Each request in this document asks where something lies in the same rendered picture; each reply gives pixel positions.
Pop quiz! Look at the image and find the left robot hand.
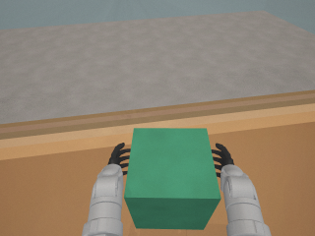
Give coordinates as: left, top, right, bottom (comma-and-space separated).
108, 143, 131, 176

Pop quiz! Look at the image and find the robot right forearm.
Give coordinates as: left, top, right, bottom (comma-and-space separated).
220, 164, 272, 236

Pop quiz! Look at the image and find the right robot hand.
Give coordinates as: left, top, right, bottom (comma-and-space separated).
211, 143, 234, 177

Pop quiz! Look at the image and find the carton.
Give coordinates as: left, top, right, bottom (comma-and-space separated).
124, 128, 221, 230

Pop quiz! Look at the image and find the robot left forearm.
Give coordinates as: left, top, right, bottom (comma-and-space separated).
82, 163, 124, 236

